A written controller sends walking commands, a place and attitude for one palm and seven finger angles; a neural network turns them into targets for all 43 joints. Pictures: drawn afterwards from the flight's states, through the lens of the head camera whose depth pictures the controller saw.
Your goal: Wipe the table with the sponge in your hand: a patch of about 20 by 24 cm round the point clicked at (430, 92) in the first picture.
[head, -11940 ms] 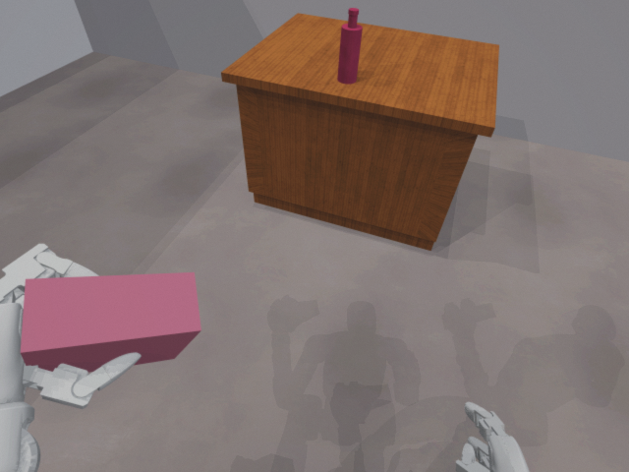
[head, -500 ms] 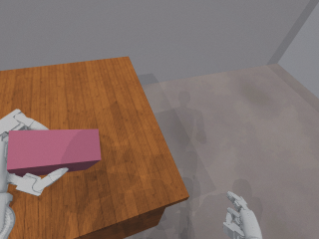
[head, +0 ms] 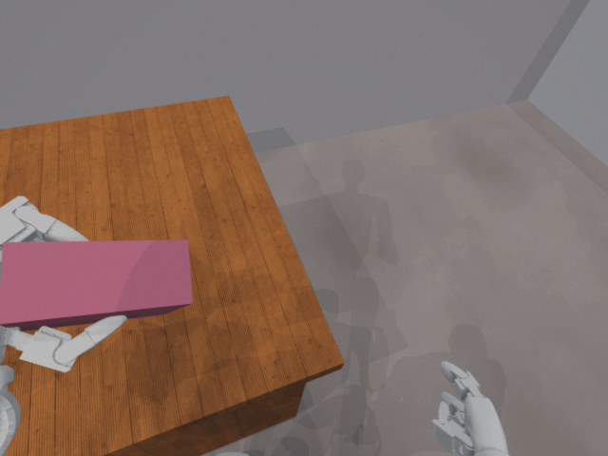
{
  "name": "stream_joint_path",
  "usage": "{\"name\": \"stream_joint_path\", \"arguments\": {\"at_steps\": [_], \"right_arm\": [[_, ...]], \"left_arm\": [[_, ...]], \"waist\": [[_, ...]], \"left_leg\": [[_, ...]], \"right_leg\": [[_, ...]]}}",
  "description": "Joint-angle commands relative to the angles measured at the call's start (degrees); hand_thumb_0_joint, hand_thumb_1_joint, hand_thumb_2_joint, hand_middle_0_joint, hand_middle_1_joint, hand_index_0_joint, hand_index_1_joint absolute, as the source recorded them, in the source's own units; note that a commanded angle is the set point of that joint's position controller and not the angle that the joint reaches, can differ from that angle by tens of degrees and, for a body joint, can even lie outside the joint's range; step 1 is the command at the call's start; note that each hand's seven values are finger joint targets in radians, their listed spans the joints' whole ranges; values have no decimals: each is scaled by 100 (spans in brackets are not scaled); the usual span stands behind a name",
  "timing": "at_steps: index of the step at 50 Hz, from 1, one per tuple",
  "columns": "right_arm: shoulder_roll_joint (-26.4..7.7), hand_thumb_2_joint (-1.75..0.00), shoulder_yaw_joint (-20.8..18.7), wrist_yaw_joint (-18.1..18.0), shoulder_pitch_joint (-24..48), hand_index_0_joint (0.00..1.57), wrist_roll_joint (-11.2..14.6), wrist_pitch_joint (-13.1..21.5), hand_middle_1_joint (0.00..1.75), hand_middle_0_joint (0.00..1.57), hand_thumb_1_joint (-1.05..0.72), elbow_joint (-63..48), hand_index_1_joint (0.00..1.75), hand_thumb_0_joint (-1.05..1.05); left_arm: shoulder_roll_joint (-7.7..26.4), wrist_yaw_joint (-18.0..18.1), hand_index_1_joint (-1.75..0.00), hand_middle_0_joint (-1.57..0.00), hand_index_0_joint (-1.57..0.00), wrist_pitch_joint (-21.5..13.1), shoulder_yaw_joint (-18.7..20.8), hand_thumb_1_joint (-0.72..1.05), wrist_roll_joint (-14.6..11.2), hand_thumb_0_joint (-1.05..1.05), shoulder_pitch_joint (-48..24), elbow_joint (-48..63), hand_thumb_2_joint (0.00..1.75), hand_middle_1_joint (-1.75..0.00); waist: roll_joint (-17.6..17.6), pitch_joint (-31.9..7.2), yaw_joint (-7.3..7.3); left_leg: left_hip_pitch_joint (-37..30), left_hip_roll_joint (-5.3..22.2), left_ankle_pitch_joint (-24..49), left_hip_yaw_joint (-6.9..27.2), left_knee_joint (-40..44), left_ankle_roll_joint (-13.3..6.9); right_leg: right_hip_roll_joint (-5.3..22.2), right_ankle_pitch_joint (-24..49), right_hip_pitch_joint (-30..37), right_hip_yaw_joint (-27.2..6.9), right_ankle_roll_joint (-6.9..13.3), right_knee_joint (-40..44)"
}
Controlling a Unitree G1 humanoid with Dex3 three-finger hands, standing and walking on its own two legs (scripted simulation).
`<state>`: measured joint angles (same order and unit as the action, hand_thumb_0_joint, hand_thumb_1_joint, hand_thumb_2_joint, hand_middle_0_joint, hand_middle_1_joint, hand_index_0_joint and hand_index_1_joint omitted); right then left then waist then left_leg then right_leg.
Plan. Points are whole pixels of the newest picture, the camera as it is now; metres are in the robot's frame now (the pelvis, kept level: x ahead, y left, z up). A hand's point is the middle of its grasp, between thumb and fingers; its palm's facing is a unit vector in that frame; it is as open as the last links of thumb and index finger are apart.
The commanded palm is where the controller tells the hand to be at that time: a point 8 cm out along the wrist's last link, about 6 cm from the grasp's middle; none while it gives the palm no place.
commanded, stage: shuffle to correct the standing spot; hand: left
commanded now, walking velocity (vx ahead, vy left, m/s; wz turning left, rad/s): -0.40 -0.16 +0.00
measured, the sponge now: (128, 284) +0.24 +0.20 +0.14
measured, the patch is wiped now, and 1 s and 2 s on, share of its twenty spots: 0.00 0.00 0.00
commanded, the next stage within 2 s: come to a stop and stand still in 0.84 s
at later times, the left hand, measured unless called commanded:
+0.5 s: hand (58, 344) +0.17 +0.22 +0.17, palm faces +0.34 -0.81 -0.48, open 9.8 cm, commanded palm +0.11 +0.25 +0.18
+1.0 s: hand (133, 381) +0.15 +0.16 +0.17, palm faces +0.30 -0.84 -0.45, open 9.8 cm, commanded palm +0.10 +0.20 +0.18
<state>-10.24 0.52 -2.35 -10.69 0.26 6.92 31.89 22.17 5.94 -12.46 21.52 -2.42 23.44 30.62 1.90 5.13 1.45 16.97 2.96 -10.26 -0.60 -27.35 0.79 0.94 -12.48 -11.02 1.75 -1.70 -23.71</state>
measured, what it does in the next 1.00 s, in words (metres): steps on the spot: left foot, then right foot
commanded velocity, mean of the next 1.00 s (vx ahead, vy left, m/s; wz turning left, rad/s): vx -0.16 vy -0.16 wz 0.00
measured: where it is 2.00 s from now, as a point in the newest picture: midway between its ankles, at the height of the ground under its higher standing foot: outside the picture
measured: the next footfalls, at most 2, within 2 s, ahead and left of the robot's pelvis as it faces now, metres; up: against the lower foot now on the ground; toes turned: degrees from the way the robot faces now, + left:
left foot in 0.70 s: -0.01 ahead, +0.04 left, +0.00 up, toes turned +2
right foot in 0.98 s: -0.03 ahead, -0.18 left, +0.00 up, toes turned +4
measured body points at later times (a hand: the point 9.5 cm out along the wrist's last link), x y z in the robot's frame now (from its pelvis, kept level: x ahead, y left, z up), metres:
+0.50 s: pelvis -0.05 -0.03 -0.01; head +0.01 +0.00 +0.43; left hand +0.15 +0.27 +0.20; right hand +0.12 -0.25 -0.09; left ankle +0.05 +0.12 -0.74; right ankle -0.03 -0.15 -0.74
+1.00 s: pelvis -0.07 -0.07 -0.01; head -0.03 -0.05 +0.44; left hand +0.13 +0.20 +0.19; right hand +0.11 -0.29 -0.08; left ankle -0.03 +0.07 -0.74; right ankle -0.07 -0.20 -0.74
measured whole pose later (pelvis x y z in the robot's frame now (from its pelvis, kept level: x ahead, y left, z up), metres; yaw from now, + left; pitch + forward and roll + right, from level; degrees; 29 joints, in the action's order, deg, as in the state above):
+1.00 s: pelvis -0.07 -0.07 -0.01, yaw -1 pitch +0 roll -3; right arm -9.4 -0.3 0.6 -11.8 0.0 6.3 30.0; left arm 23.7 4.3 -11.1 22.7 -2.1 27.2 34.6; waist -0.1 4.8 0.4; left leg 20.6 7.2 -16.0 0.4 -36.4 2.5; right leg -0.3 -14.5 -13.3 5.1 -0.1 -28.1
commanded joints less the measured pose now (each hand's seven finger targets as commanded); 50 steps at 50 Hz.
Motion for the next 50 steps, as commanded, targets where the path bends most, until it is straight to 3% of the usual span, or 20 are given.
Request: {"name": "stream_joint_path", "arguments": {"at_steps": [1,5,8,13,15,18,20,25,27,28,30,33,35,36,37,38,41,44,47,50], "right_arm": [[-787,-90,-378,15,303,20,23,285,30,20,-90,-929,30,0],[-791,-90,-425,7,261,20,-15,273,30,20,-90,-987,30,0],[-748,-90,-450,-25,209,20,-14,314,30,20,-90,-951,30,0],[-686,-90,-457,-105,169,20,-68,472,30,20,-90,-775,30,0],[-699,-90,-437,-148,213,20,-106,543,30,20,-90,-783,30,0],[-808,-90,-415,-182,408,20,-147,582,30,20,-90,-719,30,0],[-772,-90,-462,-129,270,20,-202,519,30,20,-90,-729,30,0],[-853,-90,-565,98,25,20,-44,476,30,20,-90,-894,30,0],[-810,-90,-557,86,28,20,8,459,30,20,-90,-867,30,0],[-848,-90,-556,65,55,20,74,439,30,20,-90,-805,30,0],[-722,-90,-411,34,125,20,-32,415,30,20,-90,-664,30,0],[-634,-90,-300,-70,283,20,-1,449,30,20,-90,-660,30,0],[-818,-90,-482,-110,88,20,-99,497,30,20,-90,-682,30,0],[-772,-90,-541,-86,21,20,-130,431,30,20,-90,-552,30,0],[-778,-90,-540,-77,44,20,-233,371,30,20,-90,-546,30,0],[-765,-90,-536,-57,132,20,-281,340,30,20,-90,-587,30,0],[-863,-90,-608,199,97,20,-118,267,30,20,-90,-716,30,0],[-863,-90,-537,301,58,20,-12,262,30,20,-90,-897,30,0],[-861,-90,-496,271,55,20,34,156,30,20,-90,-906,30,0],[-685,-90,-399,174,3,20,78,129,30,20,-90,-813,30,0]], "left_arm": [[896,20,-160,-120,-120,-410,749,10,-117,0,114,1203,130,-160],[957,-87,-160,-120,-120,-468,840,10,-179,0,235,1263,130,-160],[1084,-106,-160,-120,-120,-551,934,10,-194,0,174,1417,130,-160],[1348,-43,-160,-120,-120,-781,1176,10,-169,0,123,1616,130,-160],[1273,-86,-160,-120,-120,-895,1129,10,-186,0,139,1689,130,-160],[1242,-131,-160,-120,-120,-950,1241,10,-179,0,308,1264,130,-160],[1118,-206,-160,-120,-120,-869,1177,10,-167,0,178,1231,130,-160],[1173,-271,-160,-120,-120,-672,1059,10,-179,0,208,1559,130,-160],[1126,-252,-160,-120,-120,-547,893,10,-188,0,-6,1573,130,-160],[1133,-158,-160,-120,-120,-429,875,10,-192,0,15,1637,130,-160],[1134,-55,-160,-120,-120,-272,808,10,-192,0,82,1773,130,-160],[1398,24,-160,-120,-120,-250,1037,10,-227,0,-103,1735,130,-160],[1238,9,-160,-120,-120,-392,939,10,-165,0,-202,1679,130,-160],[1293,-30,-160,-120,-120,-394,953,10,-65,0,-201,1476,130,-160],[1270,-107,-160,-120,-120,-335,924,10,-96,0,-101,1316,130,-160],[1214,-129,-160,-120,-120,-321,907,10,-96,0,-205,1475,130,-160],[780,-147,-160,-120,-120,-243,545,10,-20,0,-150,1697,130,-160],[715,-120,-160,-120,-120,-180,465,10,-75,0,201,1768,130,-160],[1049,-42,-160,-120,-120,-149,771,10,-37,0,63,1524,130,-160],[1298,102,-160,-120,-120,-167,1061,10,-71,0,-129,1156,130,-160]], "waist": [[-847,-1266,25],[-650,-1286,-3],[-194,-1360,-83],[205,-1336,-159],[-61,-1198,-146],[-1435,-1100,-164],[-1526,-1028,-95],[-1023,-1155,-85],[375,-996,-62],[780,-964,-60],[474,-913,-179],[-333,-760,-219],[-1325,-859,-145],[-899,-1029,-45],[-1274,-1115,-125],[-1552,-994,-123],[-1668,-1015,-52],[-1850,-1040,-156],[-1235,-923,-222],[-59,-911,-305]], "left_leg": [[-201,686,1169,340,330,-183],[-74,714,1142,285,10,-181],[-308,365,762,46,-558,-86],[-556,-70,-378,6,-856,-29],[-459,205,-306,277,-166,-119],[647,1534,-575,1732,1266,-714],[1206,1696,-1378,1654,1315,-869],[624,734,-1643,670,-188,-341],[458,-183,-2048,-148,-1797,64],[-35,-364,-1755,-89,-3001,108],[-241,-166,-1238,-31,-2682,21],[-367,36,-621,-71,468,3],[-1250,1692,2216,1943,875,-584],[-1538,1976,3267,1929,710,-861],[-1239,2018,2797,2157,781,-727],[-1000,1926,2617,2067,835,-646],[-889,1451,2170,821,495,-545],[-421,1204,469,724,567,-425],[476,975,-1431,651,218,-335],[513,99,-1804,-31,-1121,-140]], "right_leg": [[124,1080,333,-117,170,-132],[196,1327,92,-223,250,-170],[470,1680,-363,-537,452,100],[957,729,-1158,-809,742,473],[663,290,-1185,-505,608,201],[-128,-729,-353,-108,144,-1365],[-71,-1345,7,-256,193,-1731],[101,-482,188,-214,357,113],[824,-1755,-981,-1119,868,734],[1459,-2604,-1941,-1856,1271,1242],[1496,-1771,-1842,-1358,1338,919],[556,-487,-922,-296,593,-574],[-112,-955,-1665,-71,165,-2072],[-148,-1459,-1797,-277,143,-2767],[-43,-1548,-1748,-471,81,-3140],[-30,-1443,-1656,-549,85,-3263],[18,-944,-1090,-117,220,-2113],[-110,-744,-339,239,286,-853],[-65,-192,537,318,231,9],[724,-199,93,-520,562,529]]}}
